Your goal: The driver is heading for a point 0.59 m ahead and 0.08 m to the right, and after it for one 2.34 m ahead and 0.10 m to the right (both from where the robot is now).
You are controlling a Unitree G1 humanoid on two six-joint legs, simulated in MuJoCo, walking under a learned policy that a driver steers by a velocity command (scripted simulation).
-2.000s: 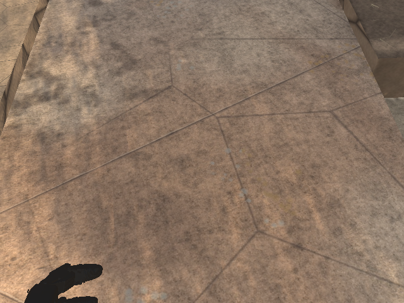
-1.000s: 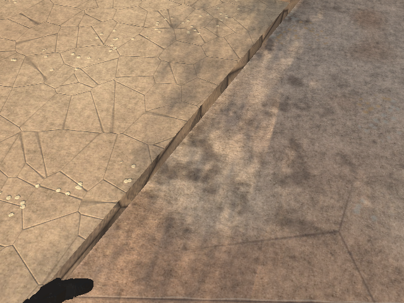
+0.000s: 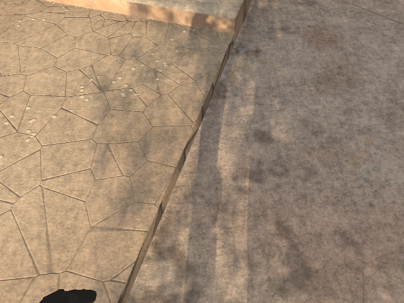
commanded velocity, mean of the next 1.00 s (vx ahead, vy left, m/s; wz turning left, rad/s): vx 0.50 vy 0.00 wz -0.27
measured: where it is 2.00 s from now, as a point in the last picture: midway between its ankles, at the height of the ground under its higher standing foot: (221, 162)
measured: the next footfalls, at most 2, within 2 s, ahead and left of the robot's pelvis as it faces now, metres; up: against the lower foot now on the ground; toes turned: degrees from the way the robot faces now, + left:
left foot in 0.48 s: +0.47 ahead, +0.07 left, +0.00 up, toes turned -21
right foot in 0.94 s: +0.60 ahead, -0.25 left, +0.00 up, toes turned -13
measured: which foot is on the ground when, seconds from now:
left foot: down 0.00-0.02, up 0.04-0.46, down 0.48-0.94, up 0.96-1.00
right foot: down 0.00-0.48, up 0.50-0.92, down 0.94-1.00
